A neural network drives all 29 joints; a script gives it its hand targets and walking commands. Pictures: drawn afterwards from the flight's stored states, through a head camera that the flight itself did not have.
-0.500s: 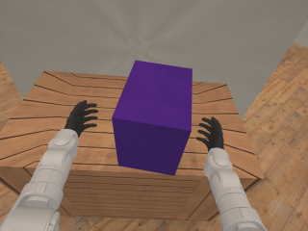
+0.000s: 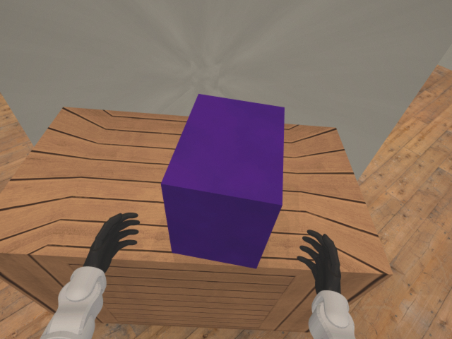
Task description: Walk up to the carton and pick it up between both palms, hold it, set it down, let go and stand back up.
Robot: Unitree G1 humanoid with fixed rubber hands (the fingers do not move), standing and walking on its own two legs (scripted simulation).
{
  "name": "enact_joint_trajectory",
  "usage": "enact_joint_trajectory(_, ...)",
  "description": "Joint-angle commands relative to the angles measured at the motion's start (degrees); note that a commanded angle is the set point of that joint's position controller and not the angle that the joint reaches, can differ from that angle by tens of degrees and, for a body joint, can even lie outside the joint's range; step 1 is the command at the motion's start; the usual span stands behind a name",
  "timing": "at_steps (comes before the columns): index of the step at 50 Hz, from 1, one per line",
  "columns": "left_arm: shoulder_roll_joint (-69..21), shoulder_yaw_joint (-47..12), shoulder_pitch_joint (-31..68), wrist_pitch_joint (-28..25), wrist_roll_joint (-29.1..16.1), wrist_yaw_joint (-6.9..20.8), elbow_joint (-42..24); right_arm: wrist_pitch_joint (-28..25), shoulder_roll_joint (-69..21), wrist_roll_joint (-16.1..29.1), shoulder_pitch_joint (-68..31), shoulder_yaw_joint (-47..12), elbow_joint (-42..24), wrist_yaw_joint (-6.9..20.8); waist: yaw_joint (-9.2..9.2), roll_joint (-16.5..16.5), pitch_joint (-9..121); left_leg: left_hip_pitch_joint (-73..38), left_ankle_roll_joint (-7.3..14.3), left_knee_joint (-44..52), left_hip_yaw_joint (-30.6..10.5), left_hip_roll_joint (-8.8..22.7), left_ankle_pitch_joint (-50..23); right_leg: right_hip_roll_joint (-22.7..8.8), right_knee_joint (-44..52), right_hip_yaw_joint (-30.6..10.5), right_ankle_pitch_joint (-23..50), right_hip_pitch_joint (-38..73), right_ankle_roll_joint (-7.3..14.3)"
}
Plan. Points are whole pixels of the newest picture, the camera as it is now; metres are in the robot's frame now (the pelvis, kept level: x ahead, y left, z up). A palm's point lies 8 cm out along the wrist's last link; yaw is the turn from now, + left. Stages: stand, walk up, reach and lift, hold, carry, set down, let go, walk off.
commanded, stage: set down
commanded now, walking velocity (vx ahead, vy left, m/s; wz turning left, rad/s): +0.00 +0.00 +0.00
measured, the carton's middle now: (227, 181) +0.47 +0.01 -0.01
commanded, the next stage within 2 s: let go in 1.52 s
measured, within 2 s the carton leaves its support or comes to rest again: neither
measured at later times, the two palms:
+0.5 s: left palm (89, 305) +0.20 +0.24 -0.05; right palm (327, 326) +0.19 -0.18 -0.05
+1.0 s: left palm (99, 327) +0.17 +0.22 -0.07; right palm (346, 338) +0.17 -0.21 -0.07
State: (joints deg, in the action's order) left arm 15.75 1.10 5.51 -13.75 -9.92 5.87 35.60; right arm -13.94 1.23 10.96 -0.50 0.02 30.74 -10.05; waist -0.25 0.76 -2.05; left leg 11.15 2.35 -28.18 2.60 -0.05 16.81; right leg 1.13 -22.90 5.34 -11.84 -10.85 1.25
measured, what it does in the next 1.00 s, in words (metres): stands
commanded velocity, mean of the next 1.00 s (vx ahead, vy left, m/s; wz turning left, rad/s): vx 0.00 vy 0.00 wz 0.00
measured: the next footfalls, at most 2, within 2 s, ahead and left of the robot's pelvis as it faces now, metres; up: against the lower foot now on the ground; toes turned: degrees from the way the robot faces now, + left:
none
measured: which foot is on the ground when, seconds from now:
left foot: down 0.00-1.00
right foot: down 0.00-1.00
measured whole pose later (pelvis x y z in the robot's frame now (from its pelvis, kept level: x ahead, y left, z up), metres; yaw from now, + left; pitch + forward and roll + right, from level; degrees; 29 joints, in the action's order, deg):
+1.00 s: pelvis +0.00 -0.01 +0.00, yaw +0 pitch -5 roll -1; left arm 13.3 -1.2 -9.2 -3.9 -3.9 0.8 32.9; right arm -16.0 6.6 3.5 8.2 0.3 41.6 -1.5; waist -0.9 0.5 -4.6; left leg 5.6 1.4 -27.2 2.3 0.3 16.9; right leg 1.6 -23.3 5.4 -12.8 -6.0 2.2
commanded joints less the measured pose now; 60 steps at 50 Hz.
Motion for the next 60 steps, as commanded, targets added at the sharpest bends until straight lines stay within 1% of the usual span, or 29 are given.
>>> enact_joint_trajectory(1,7.8,2.3,10.3,-6.7,-0.8,0.2,-10.7,-6.6,2.2,-1.2,-10.2,-0.5,-11.6,1.1,-0.51,-4.5,17.1,0.6,-4.2,1.8,-4.4,0.9,-27.4,-2.1,-0.3,-7.7,15.5,12.2,1.4)
enact_joint_trajectory(9,7.3,1.3,2.3,-7.5,-0.7,-0.3,-11.1,-10.3,3.7,-0.9,-3.5,-0.6,-5.4,2.1,-0.20,-6.1,13.3,-1.6,-5.9,0.6,-5.6,1.9,-30.0,-1.5,-0.1,-7.4,10.8,8.3,2.0)
enact_joint_trajectory(12,7.2,1.1,2.1,-8.1,-1.0,-0.4,-11.3,-11.6,4.2,-1.0,-3.2,-0.7,-4.0,2.5,0.23,-5.0,11.8,-0.8,-5.5,0.8,-5.3,1.3,-28.5,-1.3,-0.1,-7.6,10.8,8.0,2.1)
enact_joint_trajectory(15,6.2,1.0,0.0,-7.3,0.5,-0.5,-9.3,-12.0,4.5,-1.8,-2.1,-0.4,1.0,3.4,0.14,-6.3,9.1,-1.4,-6.4,0.8,-5.9,2.3,-28.2,-1.4,0.1,-7.5,7.7,7.5,2.5)
enact_joint_trajectory(16,6.4,0.8,1.5,-7.5,0.2,-0.6,-10.5,-12.5,4.8,-2.2,-3.7,0.8,-0.1,3.6,0.07,-6.3,9.1,-1.3,-6.2,1.0,-5.9,2.4,-27.7,-1.2,0.3,-7.0,6.9,6.8,2.4)
enact_joint_trajectory(17,6.7,0.9,1.3,-7.8,0.1,-0.8,-9.3,-12.7,4.5,-1.7,-2.7,0.2,0.5,3.7,0.36,-5.2,8.3,-0.5,-5.8,1.4,-5.8,2.0,-24.2,-1.5,0.6,-7.2,6.3,7.0,2.6)
enact_joint_trajectory(19,5.8,0.3,0.6,-6.6,1.0,-1.1,-5.4,-12.1,5.7,-2.7,-3.1,0.1,5.0,4.2,0.31,-6.0,5.3,1.1,-5.7,2.5,-5.4,2.2,-19.5,-1.7,0.5,-7.0,3.6,6.9,2.6)
enact_joint_trajectory(20,6.2,0.3,2.8,-7.0,0.1,-1.6,-8.6,-12.3,5.5,-2.8,-4.4,1.0,2.4,4.4,0.38,-5.0,6.1,2.3,-5.3,3.0,-5.2,2.3,-16.7,-1.5,0.3,-6.9,2.4,7.2,2.5)
enact_joint_trajectory(21,5.9,-0.4,3.5,-6.5,0.1,-1.9,-5.5,-11.9,6.0,-3.0,-5.0,1.2,4.5,4.8,0.56,-5.3,4.2,4.1,-5.1,3.6,-5.5,2.4,-13.4,-2.0,-0.2,-7.0,0.0,6.5,2.9)
enact_joint_trajectory(22,6.3,-0.7,4.6,-7.1,-0.8,-2.6,-7.5,-12.2,5.3,-3.0,-5.3,1.7,1.3,5.1,0.12,-4.4,5.5,5.3,-4.6,3.5,-5.2,2.6,-10.9,-2.0,-0.7,-6.8,-0.6,7.2,2.7)
enact_joint_trajectory(23,5.9,-1.1,5.3,-6.9,-1.0,-3.0,-5.4,-11.8,5.4,-3.7,-5.5,2.0,2.5,5.3,0.28,-4.2,4.8,6.4,-4.1,4.0,-4.8,2.4,-7.9,-1.8,-0.5,-6.6,-2.3,7.5,2.7)
enact_joint_trajectory(24,4.6,-1.6,4.1,-4.4,1.1,-2.9,0.5,-10.0,6.0,-5.2,-6.3,1.1,8.4,5.7,0.44,-5.0,1.4,7.1,-4.5,5.0,-5.3,3.0,-4.4,-2.2,-0.5,-7.2,-5.3,6.9,3.2)
enact_joint_trajectory(25,5.2,-1.3,5.0,-4.5,0.0,-3.5,-5.2,-10.0,5.9,-5.0,-7.1,2.5,3.1,5.8,-0.15,-5.0,4.2,7.8,-3.9,5.6,-4.6,2.9,-3.2,-1.9,-0.7,-6.8,-5.3,8.5,3.1)
enact_joint_trajectory(26,4.9,-2.2,5.3,-4.0,-0.1,-4.0,-5.0,-9.6,6.2,-5.0,-7.2,2.2,2.8,6.0,0.00,-5.7,5.1,8.0,-3.8,6.2,-5.0,2.9,-2.8,-1.8,-1.0,-6.7,-4.6,9.8,3.1)
enact_joint_trajectory(27,5.5,-1.6,5.3,-4.4,-0.7,-4.8,-7.7,-10.0,5.8,-5.0,-7.0,3.0,0.2,6.1,-0.21,-5.0,7.4,7.7,-3.4,6.0,-5.1,2.4,-2.9,-1.5,-1.4,-6.3,-3.3,10.2,3.1)
enact_joint_trajectory(28,4.5,-2.1,4.1,-2.8,0.9,-4.8,-3.6,-8.8,6.2,-6.3,-6.3,2.3,4.9,6.3,0.10,-5.6,5.5,7.6,-4.2,6.0,-5.2,3.0,-3.1,-1.8,-1.6,-6.4,-3.6,9.9,3.1)
enact_joint_trajectory(30,5.0,-2.2,5.7,-2.0,0.7,-5.8,-7.5,-8.2,7.1,-6.3,-6.8,3.7,3.2,7.0,0.05,-6.2,7.8,8.1,-4.2,6.3,-4.8,3.2,-2.8,-1.5,-2.2,-6.0,-3.1,10.3,3.4)
enact_joint_trajectory(31,4.9,-2.3,3.3,-1.9,0.2,-6.2,-8.7,-8.0,7.0,-6.1,-4.8,3.8,1.5,7.2,-0.05,-6.1,9.2,8.0,-3.8,6.1,-4.5,2.7,-4.2,-1.2,-2.1,-5.9,-1.9,11.1,3.5)
enact_joint_trajectory(32,3.3,-2.6,0.1,0.4,2.0,-6.2,-4.2,-6.8,7.5,-6.9,-3.7,2.5,5.7,7.4,-0.41,-5.8,7.0,6.7,-4.5,6.2,-4.7,3.1,-5.3,-1.4,-1.7,-5.8,-1.1,10.9,3.5)
enact_joint_trajectory(37,4.2,-0.6,-3.7,3.4,3.4,-6.4,-11.1,-6.4,9.6,-6.3,-0.9,2.7,2.5,7.7,-0.20,-3.2,10.8,3.2,-4.4,5.1,-3.1,1.6,-14.9,-0.7,-0.6,-4.8,7.7,13.2,2.6)
enact_joint_trajectory(39,3.6,-0.1,-6.2,5.4,5.0,-6.1,-8.5,-5.8,10.5,-6.6,0.2,1.8,4.5,8.0,-0.67,-3.1,8.0,2.4,-4.6,5.0,-2.7,1.7,-16.9,-0.9,0.0,-5.1,8.4,12.8,2.6)
enact_joint_trajectory(40,4.4,0.2,-5.9,4.3,3.8,-6.2,-14.7,-6.8,9.5,-5.6,0.7,2.1,-1.2,8.1,-1.48,-2.6,10.9,1.7,-4.3,4.6,-2.5,1.5,-18.4,-1.0,-0.2,-5.0,10.6,14.0,2.3)
enact_joint_trajectory(41,3.5,-0.5,-6.7,4.8,4.6,-6.2,-11.3,-6.6,9.7,-6.5,1.2,2.2,1.6,8.1,-0.24,-2.7,9.1,2.0,-4.1,4.8,-2.6,1.3,-17.6,-1.0,0.6,-5.0,10.6,13.2,2.5)
enact_joint_trajectory(43,3.2,-0.1,-8.6,6.8,6.2,-5.4,-8.6,-5.2,10.3,-7.3,2.4,1.5,5.0,8.3,-0.69,-2.3,5.2,1.4,-4.1,5.4,-2.0,1.2,-16.5,-1.4,1.6,-5.3,9.4,12.2,2.3)
enact_joint_trajectory(44,3.3,0.0,-8.1,7.8,6.7,-5.2,-8.5,-4.4,10.2,-7.3,2.7,0.9,5.3,8.6,-1.03,-2.8,4.0,1.1,-4.3,6.1,-2.3,1.7,-15.8,-1.8,1.9,-5.4,8.0,12.6,2.3)
enact_joint_trajectory(45,4.1,0.0,-7.9,7.4,5.5,-5.2,-11.6,-4.6,9.9,-6.8,2.9,1.3,1.4,8.4,-0.84,-1.4,5.5,0.6,-3.6,5.9,-2.1,1.2,-15.3,-1.7,2.2,-5.4,8.9,13.2,2.0)
enact_joint_trajectory(48,4.1,0.1,-9.4,8.0,6.4,-5.2,-11.3,-3.7,10.1,-7.9,4.0,1.9,3.8,8.5,0.02,-2.6,2.9,0.3,-3.6,6.6,-2.1,1.3,-14.2,-2.4,3.1,-5.8,8.7,12.4,1.6)
enact_joint_trajectory(55,4.1,0.1,-11.9,10.1,7.9,-5.8,-12.7,-2.9,11.0,-9.2,6.6,1.9,5.0,9.3,-0.51,-4.2,1.6,-2.3,-4.2,7.5,-1.6,1.7,-16.8,-2.2,4.1,-5.6,9.0,11.4,1.5)
enact_joint_trajectory(60,4.7,0.3,-13.1,10.0,7.5,-5.9,-12.0,-4.1,11.1,-9.5,7.2,1.7,3.9,9.9,-0.91,-2.6,3.7,-2.6,-4.0,7.2,-1.1,1.3,-17.5,-2.8,3.6,-6.0,13.5,12.2,0.9)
